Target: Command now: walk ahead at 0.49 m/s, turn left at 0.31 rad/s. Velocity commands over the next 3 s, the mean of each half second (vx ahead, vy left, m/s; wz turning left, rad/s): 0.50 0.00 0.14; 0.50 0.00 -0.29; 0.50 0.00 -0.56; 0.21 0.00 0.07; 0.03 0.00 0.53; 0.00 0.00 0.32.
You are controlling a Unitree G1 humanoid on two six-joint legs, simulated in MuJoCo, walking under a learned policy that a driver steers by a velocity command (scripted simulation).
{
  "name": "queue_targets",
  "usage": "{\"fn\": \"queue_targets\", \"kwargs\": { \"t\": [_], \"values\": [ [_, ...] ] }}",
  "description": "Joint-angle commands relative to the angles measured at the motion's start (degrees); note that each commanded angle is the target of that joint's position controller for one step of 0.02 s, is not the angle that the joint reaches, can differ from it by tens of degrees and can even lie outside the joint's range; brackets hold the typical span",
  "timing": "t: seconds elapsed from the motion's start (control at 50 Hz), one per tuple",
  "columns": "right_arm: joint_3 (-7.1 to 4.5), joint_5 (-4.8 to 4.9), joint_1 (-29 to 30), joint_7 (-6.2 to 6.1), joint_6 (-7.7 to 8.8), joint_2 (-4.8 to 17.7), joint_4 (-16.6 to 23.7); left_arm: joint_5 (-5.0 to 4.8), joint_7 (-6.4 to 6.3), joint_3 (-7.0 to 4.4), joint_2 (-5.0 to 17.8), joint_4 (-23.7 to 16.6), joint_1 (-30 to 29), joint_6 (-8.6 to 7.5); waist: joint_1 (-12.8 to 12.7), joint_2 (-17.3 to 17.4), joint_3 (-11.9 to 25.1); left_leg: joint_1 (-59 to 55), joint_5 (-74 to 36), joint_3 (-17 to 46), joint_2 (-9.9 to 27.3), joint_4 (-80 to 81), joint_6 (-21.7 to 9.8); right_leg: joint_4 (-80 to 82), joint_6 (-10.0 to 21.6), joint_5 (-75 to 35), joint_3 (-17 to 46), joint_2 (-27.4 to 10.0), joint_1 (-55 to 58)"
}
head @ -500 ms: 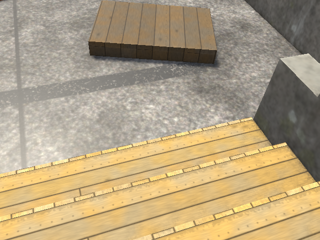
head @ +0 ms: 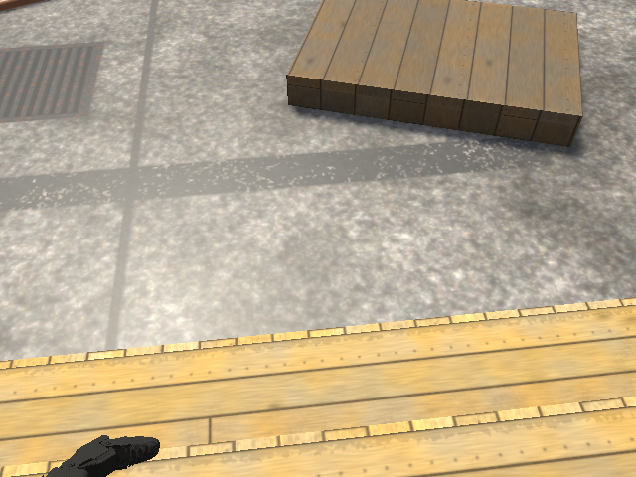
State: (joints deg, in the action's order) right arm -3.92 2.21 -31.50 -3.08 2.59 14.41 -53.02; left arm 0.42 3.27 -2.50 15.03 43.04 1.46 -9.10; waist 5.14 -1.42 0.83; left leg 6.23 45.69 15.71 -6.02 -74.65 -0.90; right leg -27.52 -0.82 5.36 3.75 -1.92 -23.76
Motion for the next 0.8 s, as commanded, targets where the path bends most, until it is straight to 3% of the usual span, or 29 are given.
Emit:
{"fn": "queue_targets", "kwargs": {
  "t": [0.02,0.04,0.06,0.08,0.1,0.12,0.14,0.16,0.18,0.22,0.24,0.3,0.34,0.38,0.42,0.5,0.54,0.56,0.58,0.6,0.62,0.64,0.66,0.68,0.7,0.72,0.74,0.76,0.8],
  "values": [
    [2.03,2.33,-17.4,1.57,2.14,-2.09,0.79,-0.33,1.17,-4.13,14.12,9.03,34.11,3.5,-7.71,-26.53,23.38,43.77,1.13,0.14,-0.98,-43.44,2.74,-6.14,16.43,-30.5,32.03,-24.48,55.16],
    [2.14,3.75,-8.93,0.67,1.96,-1.24,4.72,-1.58,0.83,-4.5,13.9,11.62,31.93,4.7,-7.1,-15.91,18.71,49.41,-7.2,-5.89,1.9,-41.44,2.32,7.01,19.4,4.16,40.85,-26.16,46.95],
    [1.33,2.71,0.73,-0.76,1.38,2.33,6.37,-1.28,0.16,-2.67,8.78,9.99,25.43,4.5,-7.68,-3.95,9.02,50.2,-14.14,-9.92,5.07,-38.24,1.73,12.75,18.48,11.58,38.59,-23.48,34.53],
    [0.38,1.77,5.77,-1.34,0.77,5.77,7.79,0.05,-0.13,-1.36,6.91,7.16,14.76,2.99,-4.57,0.82,0.95,43.55,-22.37,-7.69,8.53,-29.61,0.19,12.27,18.5,3.94,33.78,-22.68,16.76],
    [0.29,-0.37,7.79,-1.39,-0.05,5.18,7.41,1.39,0.17,-0.88,5.34,7.2,11.43,1.84,-3.66,2.62,-0.86,37.36,-22.61,-5.6,10.6,-24.78,-1.35,9.68,18.26,-3.38,27.7,-20.52,6.12],
    [-0.44,-0.98,7.3,-0.59,-0.05,4.99,7.12,0.8,0.04,0.02,1.79,8.68,11.42,1.25,-1.58,0.47,-2.07,35.12,-28.59,-3.38,12.43,-12.59,-3.55,8.35,14.2,-3.4,19.21,-14.23,2.83],
    [-0.23,-1.57,7.89,0.0,0.6,3.14,7.72,0.68,-0.27,0.38,1.12,10.25,12.97,1.21,-1.23,-4.39,-1.86,34.78,-30.57,-5.79,12.78,-6.84,-4.2,8.47,12.8,-8.21,14.45,-11.16,2.51],
    [-0.05,-2.33,10.82,0.27,1.42,2.37,9.54,0.03,-1.47,0.25,2.09,11.0,14.75,1.04,-1.5,-5.11,-3.6,32.23,-37.33,-8.03,12.92,6.92,-3.2,10.91,12.17,-12.78,8.97,-8.15,0.27],
    [0.46,-3.05,14.54,0.52,2.11,0.69,10.67,0.05,-2.58,0.17,2.72,11.83,17.08,1.33,-3.19,-6.07,-3.09,30.64,-41.28,-10.73,12.26,16.08,-1.93,11.75,12.91,-16.87,7.15,-7.46,1.74],
    [1.43,-2.85,14.55,1.88,1.77,-2.84,10.52,-0.62,-3.72,-0.21,4.42,13.8,23.0,2.61,-3.91,-5.23,2.89,29.12,-44.65,-10.95,11.82,20.18,-0.2,9.04,15.89,-24.22,8.37,-10.18,8.91],
    [0.85,-2.36,11.66,2.66,1.81,-1.31,8.73,0.22,-3.59,-0.7,6.4,13.72,23.66,2.56,-3.22,-3.59,4.8,27.78,-49.86,-11.41,11.51,15.99,-0.43,6.92,16.56,-24.15,8.95,-11.63,9.57],
    [-0.17,-2.17,24.55,3.94,2.35,2.17,13.39,-1.79,-4.06,-0.06,3.13,15.53,29.85,2.83,-7.24,-0.2,-2.75,47.22,-57.12,-7.22,13.55,24.92,-3.42,4.08,14.39,-10.17,11.79,-11.96,21.2],
    [0.2,-2.43,30.0,5.15,3.03,0.93,15.35,-1.31,-4.57,0.38,2.35,16.29,34.18,3.45,-9.88,-1.54,-4.58,50.02,-59.55,-8.0,13.35,29.61,-4.44,2.0,13.15,-4.66,13.06,-12.06,23.72],
    [1.0,-2.83,33.45,7.08,3.43,-0.98,16.26,-1.1,-5.52,0.81,1.86,14.56,32.25,4.5,-11.42,-0.43,-6.54,34.73,-72.48,-12.07,10.56,41.09,-3.57,1.04,11.1,7.19,7.22,-7.75,10.0],
    [1.39,-1.82,34.56,7.22,3.37,-1.81,16.45,-1.83,-6.31,0.35,4.06,13.68,31.0,5.01,-11.82,-0.49,-6.84,25.33,-72.17,-13.16,8.57,43.41,-1.28,-2.67,10.97,11.8,6.27,-7.03,3.92],
    [1.33,-0.57,35.57,7.42,3.1,0.11,17.44,-2.22,-7.1,-0.38,4.58,13.96,32.28,6.89,-13.79,-2.45,-9.55,27.11,-63.07,-10.8,10.77,53.6,-0.76,-13.62,9.46,6.15,8.61,-7.14,13.95],
    [0.04,-0.51,28.46,6.98,3.32,2.56,15.14,-1.15,-6.46,-0.84,4.9,14.72,32.41,7.29,-10.07,0.84,-6.11,18.0,-60.57,-12.49,10.9,57.2,-2.66,-24.29,8.9,-0.24,7.99,-6.87,14.97],
    [-0.79,-1.49,18.62,6.7,3.48,4.4,11.49,-0.94,-5.97,-0.42,3.17,15.29,32.79,7.22,-5.86,2.65,0.37,3.17,-64.86,-14.74,10.11,53.4,-3.61,-37.06,7.55,-0.04,6.1,-3.64,9.86],
    [-1.61,-2.86,4.64,6.36,3.32,7.38,7.97,-1.4,-5.28,-0.17,1.68,15.54,33.64,6.36,0.23,6.98,9.42,-19.97,-80.8,-10.79,15.99,41.25,-6.2,-57.33,4.38,15.67,4.33,0.51,-6.6],
    [-1.86,-2.52,0.16,6.51,2.67,9.72,6.79,-3.0,-3.96,1.15,-2.05,16.22,42.61,4.53,-0.46,21.12,21.31,-39.42,-87.82,-0.46,27.27,28.58,-12.38,-81.49,1.36,43.74,6.51,4.18,-23.63],
    [-3.38,-0.18,-5.62,6.97,1.19,13.38,3.87,-4.96,-3.41,0.97,1.51,12.22,40.34,2.5,2.01,22.93,29.66,-41.61,-60.41,16.31,33.91,40.05,-18.53,-84.96,1.05,39.5,9.48,3.36,-31.04],
    [-3.34,-0.18,-5.38,6.35,0.06,12.82,1.89,-6.03,-4.22,0.72,1.64,9.28,31.03,2.5,2.5,16.04,23.89,-35.87,-34.97,21.23,35.1,50.43,-19.45,-83.8,0.2,34.2,5.62,2.14,-38.12],
    [-1.72,-1.71,1.15,5.37,-0.25,8.44,2.34,-5.21,-5.85,0.1,2.78,7.11,23.11,3.81,0.86,4.55,11.68,-22.34,-30.14,16.99,31.41,56.54,-16.64,-82.14,-0.51,28.09,-0.07,0.4,-38.91],
    [-0.81,-2.73,5.65,5.16,0.55,7.12,1.98,-4.09,-6.96,0.16,1.41,5.93,21.39,5.17,-1.71,5.91,7.1,-11.97,-37.09,15.44,32.61,56.84,-17.78,-83.3,-1.03,24.58,-1.44,-0.96,-36.84],
    [0.34,-3.65,11.35,5.8,1.61,3.36,2.9,-2.57,-7.32,0.22,0.39,6.68,23.74,6.68,-5.24,0.92,3.98,0.16,-38.92,10.98,30.78,55.23,-16.47,-76.63,0.69,20.19,2.52,-3.39,-29.82],
    [1.24,-4.13,15.02,6.37,2.04,0.42,2.76,-2.3,-7.29,-0.1,-0.65,6.75,23.6,7.74,-7.24,3.56,0.46,9.56,-39.37,5.22,27.76,55.97,-13.96,-74.15,2.38,20.02,2.97,-3.45,-25.63],
    [2.17,-3.8,19.33,6.26,2.93,-2.57,3.04,-2.91,-6.9,-1.41,0.91,6.58,24.14,7.62,-10.17,3.68,-2.06,15.99,-35.96,-1.93,22.43,57.49,-9.32,-61.96,4.43,8.91,6.1,-5.02,-21.7],
    [1.92,-3.54,21.05,5.38,3.65,-0.95,3.31,-2.48,-6.8,-2.07,1.15,6.19,22.79,7.07,-10.07,5.64,-3.73,18.29,-42.25,-6.77,20.42,58.98,-7.55,-50.39,4.21,2.69,7.25,-4.22,-18.99],
    [1.3,-4.08,16.82,2.94,3.83,1.59,0.54,-0.16,-5.7,-1.83,-0.6,3.82,16.85,6.2,-8.24,8.27,-4.03,18.18,-51.67,-14.61,17.52,59.36,-7.6,-31.6,2.99,-8.38,3.41,-2.71,-13.97]
  ]
}}
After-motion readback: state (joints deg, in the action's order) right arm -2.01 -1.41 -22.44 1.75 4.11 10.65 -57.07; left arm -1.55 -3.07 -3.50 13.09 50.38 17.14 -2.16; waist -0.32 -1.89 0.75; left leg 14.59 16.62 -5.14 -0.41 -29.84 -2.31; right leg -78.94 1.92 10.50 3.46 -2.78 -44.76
